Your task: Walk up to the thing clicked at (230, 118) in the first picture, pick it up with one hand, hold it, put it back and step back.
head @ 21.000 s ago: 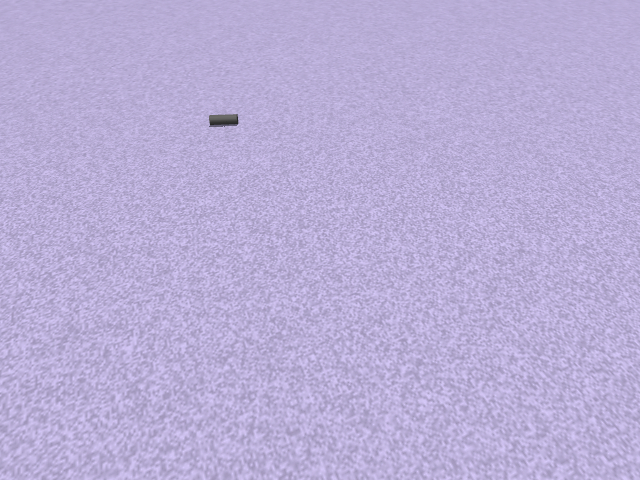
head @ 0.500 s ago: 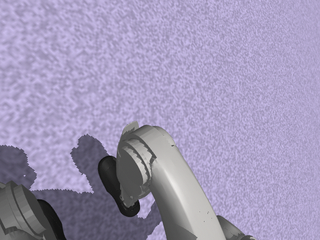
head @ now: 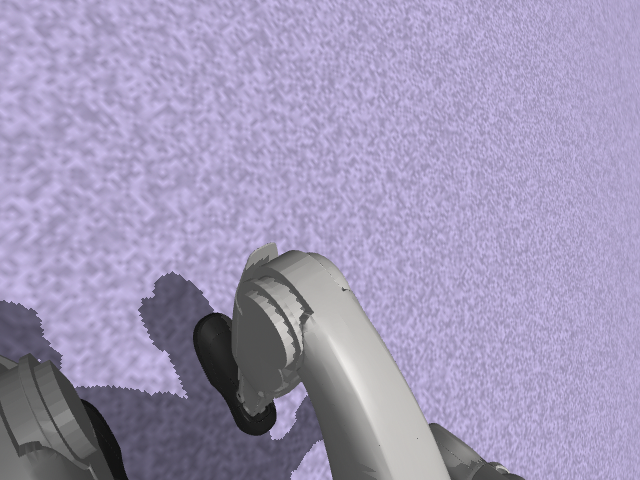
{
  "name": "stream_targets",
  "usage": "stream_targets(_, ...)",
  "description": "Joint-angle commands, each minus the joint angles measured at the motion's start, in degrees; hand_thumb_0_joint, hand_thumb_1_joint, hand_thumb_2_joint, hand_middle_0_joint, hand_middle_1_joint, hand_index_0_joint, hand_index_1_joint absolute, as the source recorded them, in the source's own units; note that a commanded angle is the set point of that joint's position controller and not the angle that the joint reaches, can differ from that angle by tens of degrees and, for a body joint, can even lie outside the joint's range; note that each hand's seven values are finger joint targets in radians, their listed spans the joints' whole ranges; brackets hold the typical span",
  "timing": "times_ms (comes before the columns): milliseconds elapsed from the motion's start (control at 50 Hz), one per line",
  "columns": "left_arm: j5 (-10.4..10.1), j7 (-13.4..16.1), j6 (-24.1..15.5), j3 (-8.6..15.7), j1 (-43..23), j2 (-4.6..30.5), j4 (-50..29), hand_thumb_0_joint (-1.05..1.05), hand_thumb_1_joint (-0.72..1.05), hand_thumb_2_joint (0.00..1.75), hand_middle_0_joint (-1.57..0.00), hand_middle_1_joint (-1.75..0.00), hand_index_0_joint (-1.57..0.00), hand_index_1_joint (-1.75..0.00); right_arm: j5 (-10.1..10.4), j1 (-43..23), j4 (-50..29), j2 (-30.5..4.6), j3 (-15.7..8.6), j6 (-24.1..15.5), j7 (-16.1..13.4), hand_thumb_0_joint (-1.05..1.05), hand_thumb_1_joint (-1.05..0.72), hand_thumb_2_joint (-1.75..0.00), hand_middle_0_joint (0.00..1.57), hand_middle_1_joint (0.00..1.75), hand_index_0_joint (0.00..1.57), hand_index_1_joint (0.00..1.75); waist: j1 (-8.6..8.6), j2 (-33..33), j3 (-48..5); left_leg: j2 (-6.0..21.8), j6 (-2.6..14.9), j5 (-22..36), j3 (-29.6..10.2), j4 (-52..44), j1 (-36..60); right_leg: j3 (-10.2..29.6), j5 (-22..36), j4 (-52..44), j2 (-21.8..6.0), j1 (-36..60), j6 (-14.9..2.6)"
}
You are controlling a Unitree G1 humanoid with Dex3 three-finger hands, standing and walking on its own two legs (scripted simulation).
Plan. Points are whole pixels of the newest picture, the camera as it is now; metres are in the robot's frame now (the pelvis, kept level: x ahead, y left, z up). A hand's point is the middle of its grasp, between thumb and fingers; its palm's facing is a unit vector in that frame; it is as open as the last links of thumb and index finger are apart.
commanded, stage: close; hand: left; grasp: from above
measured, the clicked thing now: out of the picture +0.48 +0.33 -0.29
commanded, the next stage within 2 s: settle in 1.04 s
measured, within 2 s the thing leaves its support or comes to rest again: leaves its support in 1.52 s
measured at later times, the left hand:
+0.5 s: hand out of the picture +0.46 +0.32 -0.27, palm faces -0.45 -0.17 -0.88, open 9.2 cm
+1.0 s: hand out of the picture +0.47 +0.32 -0.27, palm faces -0.43 -0.16 -0.89, open 8.3 cm
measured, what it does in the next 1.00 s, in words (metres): stands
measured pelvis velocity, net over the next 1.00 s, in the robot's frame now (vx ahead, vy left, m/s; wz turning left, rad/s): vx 0.00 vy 0.00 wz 0.00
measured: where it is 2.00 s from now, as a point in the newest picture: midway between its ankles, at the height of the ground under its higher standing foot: (181, 439)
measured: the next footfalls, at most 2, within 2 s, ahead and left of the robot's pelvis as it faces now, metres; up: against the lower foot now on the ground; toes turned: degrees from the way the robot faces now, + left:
none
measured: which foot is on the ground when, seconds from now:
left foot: down 0.00-1.00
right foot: down 0.00-1.00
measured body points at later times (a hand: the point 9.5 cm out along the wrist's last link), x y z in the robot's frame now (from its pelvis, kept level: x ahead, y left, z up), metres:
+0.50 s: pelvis +0.00 +0.00 +0.00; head +0.30 +0.13 +0.31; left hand +0.48 +0.32 -0.22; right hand +0.04 -0.24 -0.05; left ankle +0.06 +0.11 -0.28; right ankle +0.12 -0.09 -0.28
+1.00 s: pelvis +0.00 +0.00 +0.00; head +0.30 +0.13 +0.31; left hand +0.48 +0.32 -0.22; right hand +0.04 -0.24 -0.04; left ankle +0.06 +0.11 -0.28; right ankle +0.12 -0.09 -0.28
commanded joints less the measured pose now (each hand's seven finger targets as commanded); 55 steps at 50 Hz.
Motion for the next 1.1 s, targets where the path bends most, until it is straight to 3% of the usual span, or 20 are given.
stream_targets(0,-0.03,3.54,0.64,1.79,-13.84,12.03,-5.34,0.0,-0.05,0.69,-0.41,-0.8,-0.43,-0.78,0.53,11.78,1.49,-19.53,-5.27,-0.15,-0.46,0.0,-0.9,-0.9,0.2,0.3,0.2,0.3,-3.49,34.57,-35.01,1.44,-2.58,14.26,0.11,-15.69,27.18,0.05,14.69,-10.29,2.75,21.91,-0.28)
stream_targets(40,0.56,3.97,0.83,3.48,-14.97,13.95,-8.39,0.0,-0.05,0.66,-0.42,-0.77,-0.44,-0.74,0.68,11.53,1.52,-19.66,-5.5,-0.19,-0.25,0.0,-0.9,-0.9,0.2,0.3,0.2,0.3,-2.2,37.6,-38.74,1.73,-3.1,17.48,-0.32,-15.72,30.8,0.07,16.65,-9.22,2.54,22.02,-0.43)
stream_targets(120,-0.02,3.89,2.05,2.33,-12.72,10.55,-4.77,0.0,0.01,0.62,-0.43,-0.78,-0.47,-0.74,0.29,11.6,1.16,-19.2,-5.57,-0.38,0.5,0.0,-0.9,-0.9,0.2,0.3,0.2,0.3,-4.44,35.19,-35.19,1.62,-2.64,17.12,0.16,-14.93,28.0,0.0,17.24,-9.74,3.0,22.65,-0.08)
stream_targets(200,-1.38,3.19,2.73,4.07,-12.25,13.21,-5.64,0.0,0.07,0.58,-0.5,-0.73,-0.53,-0.7,0.52,12.36,1.32,-19.33,-5.5,-0.34,0.46,0.0,-0.9,-0.9,0.2,0.3,0.2,0.3,-3.62,34.44,-36.38,1.38,-2.16,16.72,1.0,-14.8,26.84,0.73,17.05,-10.89,2.94,25.15,-0.09)
stream_targets(260,-2.32,1.97,2.44,3.95,-12.85,11.96,-7.59,0.0,0.14,0.57,-0.53,-0.74,-0.57,-0.7,0.63,12.95,1.63,-18.64,-5.54,-0.38,0.58,0.0,-0.9,-0.9,0.2,0.3,0.2,0.3,-3.77,35.76,-37.19,1.36,-2.3,17.48,0.68,-14.69,28.07,0.33,16.62,-10.63,2.51,24.1,-0.19)
stream_targets(300,-2.85,0.87,2.28,2.16,-11.96,10.34,-6.86,0.0,0.15,0.57,-0.54,-0.74,-0.57,-0.7,0.76,12.27,1.3,-18.78,-5.51,-0.46,0.41,0.0,-0.9,-0.9,0.2,0.3,0.2,0.3,-4.19,33.82,-35.85,1.48,-2.23,16.34,0.48,-14.37,27.47,0.25,15.8,-10.69,2.65,23.46,-0.11)
stream_targets(340,-3.05,0.52,1.99,2.91,-12.78,11.95,-9.89,0.0,0.19,0.58,-0.56,-0.75,-0.6,-0.71,1.12,12.9,1.3,-18.91,-5.81,-0.26,0.08,0.0,-0.9,-0.9,0.2,0.3,0.2,0.3,-3.27,34.56,-38.39,1.4,-2.23,17.26,0.49,-14.71,28.67,0.27,16.26,-10.97,2.41,24.59,-0.09)
stream_targets(380,-3.27,0.09,1.91,1.45,-11.22,9.96,-6.42,0.0,0.22,0.58,-0.61,-0.72,-0.64,-0.69,1.05,12.97,1.37,-18.81,-5.63,-0.1,0.11,0.0,-0.9,-0.9,0.2,0.3,0.2,0.3,-3.98,32.52,-35.33,1.3,-2.0,15.65,0.57,-14.3,26.37,0.2,15.32,-10.95,2.64,24.05,-0.09)
stream_targets(400,-3.26,0.21,1.6,2.13,-10.6,11.23,-7.82,0.0,0.23,0.55,-0.59,-0.72,-0.63,-0.68,1.08,12.98,1.49,-19.12,-5.8,0.2,-0.17,0.0,-0.89,-0.9,0.2,0.3,0.2,0.3,-2.99,33.02,-37.64,1.3,-2.1,16.19,0.59,-15.04,27.17,0.14,15.53,-11.52,2.8,25.42,-0.11)
stream_targets(420,-2.92,0.2,1.49,1.9,-11.17,11.22,-7.35,0.0,0.25,0.57,-0.62,-0.72,-0.65,-0.68,1.1,13.12,1.24,-18.87,-5.43,0.25,-0.17,0.0,-0.9,-0.9,0.2,0.3,0.2,0.3,-3.56,33.37,-36.2,1.35,-2.17,16.34,0.61,-14.84,27.22,0.29,15.74,-11.14,2.64,25.05,-0.2)
stream_targets(480,-3.12,0.4,1.07,2.12,-9.79,11.34,-7.16,0.0,0.27,0.53,-0.63,-0.69,-0.67,-0.65,1.21,12.55,1.05,-19.1,-5.68,0.63,-0.44,0.0,-0.89,-0.9,0.2,0.3,0.2,0.3,-2.51,33.43,-36.97,1.33,-2.29,15.9,0.69,-15.48,27.32,0.19,15.49,-11.24,3.11,25.57,-0.3)
stream_targets(600,-2.36,1.04,0.04,1.67,-11.21,10.74,-7.26,0.0,0.34,0.51,-0.69,-0.66,-0.72,-0.62,0.99,12.25,1.35,-18.9,-5.08,0.51,-0.46,0.0,-0.89,-0.9,0.2,0.3,0.2,0.3,-3.22,33.65,-35.69,1.62,-2.63,16.23,-0.2,-15.44,27.73,-0.3,15.36,-10.58,2.84,23.07,-0.32)
stream_targets(620,-2.19,1.23,0.21,0.8,-9.46,9.57,-4.16,0.0,0.36,0.5,-0.7,-0.66,-0.73,-0.62,0.82,11.97,0.88,-19.09,-5.02,0.41,-0.45,0.0,-0.89,-0.9,0.2,0.3,0.2,0.3,-3.92,31.28,-33.17,1.44,-2.26,14.02,0.08,-15.41,25.95,-0.25,14.16,-10.98,3.07,22.7,-0.17)
stream_targets(660,-1.91,1.86,0.03,0.89,-10.33,10.18,-4.25,0.0,0.4,0.5,-0.72,-0.66,-0.76,-0.62,0.62,12.25,0.75,-19.59,-5.13,0.37,-0.69,0.0,-0.89,-0.9,0.2,0.3,0.2,0.3,-4.05,30.03,-33.57,1.29,-1.93,13.02,0.53,-15.3,25.16,-0.23,13.73,-11.78,3.37,23.93,-0.04)
stream_targets(720,-1.94,2.2,0.39,0.94,-10.57,11.03,-4.12,0.0,0.44,0.49,-0.76,-0.64,-0.8,-0.6,0.65,12.33,0.9,-19.34,-4.64,-0.1,-0.67,0.0,-0.9,-0.9,0.2,0.3,0.2,0.3,-3.85,30.42,-32.19,1.17,-1.79,12.05,0.99,-15.19,24.26,0.44,13.11,-11.83,3.17,23.47,0.1)
stream_targets(780,-1.96,2.46,0.83,1.68,-11.59,12.78,-4.92,0.0,0.48,0.45,-0.79,-0.62,-0.84,-0.58,0.54,11.4,0.86,-19.58,-4.55,-0.13,-0.91,0.0,-0.9,-0.9,0.2,0.3,0.2,0.3,-3.68,32.13,-34.34,1.72,-2.13,12.44,0.28,-15.66,26.18,0.42,13.45,-11.78,3.0,23.63,0.05)
stream_targets(940,-2.1,2.42,1.47,2.67,-11.6,13.29,-6.08,0.0,0.62,0.51,-0.9,-0.62,-0.94,-0.58,0.86,11.42,1.0,-19.53,-5.12,-0.12,-0.88,0.0,-0.9,-0.9,0.2,0.3,0.2,0.3,-3.04,32.61,-35.25,1.7,-2.27,13.66,0.12,-15.55,26.36,0.37,14.14,-11.28,2.68,23.55,-0.05)
stream_targets(1020,-2.08,1.98,1.67,2.58,-11.84,12.54,-6.04,0.0,0.67,0.48,-0.94,-0.6,-0.98,-0.56,0.77,12.06,1.21,-19.24,-5.04,0.13,-0.6,0.0,-0.89,-0.9,0.2,0.3,0.2,0.3,-3.87,33.44,-35.43,1.73,-2.29,16.63,0.2,-14.91,27.19,0.27,16.23,-11.05,2.67,23.89,-0.08)
stream_targets(1040,-2.37,1.93,1.8,2.01,-10.46,11.48,-3.49,0.0,0.68,0.49,-0.95,-0.6,-0.99,-0.56,0.73,11.49,0.84,-19.78,-4.97,-0.01,-0.72,0.0,-0.9,-0.9,0.2,0.3,0.2,0.3,-4.21,30.91,-32.72,1.55,-2.09,14.41,0.31,-14.79,24.66,0.27,14.69,-11.35,2.7,23.03,-0.14)
stream_targets(1080,-2.23,1.7,1.61,2.8,-10.72,12.97,-5.31,0.0,0.71,0.52,-0.98,-0.6,-1.02,-0.56,0.83,12.14,0.83,-19.55,-5.05,0.24,-0.77,0.0,-0.89,-0.9,0.2,0.3,0.2,0.3,-3.64,31.66,-33.44,1.46,-2.0,13.77,0.62,-15.38,24.88,0.38,13.89,-11.88,2.7,23.66,-0.05)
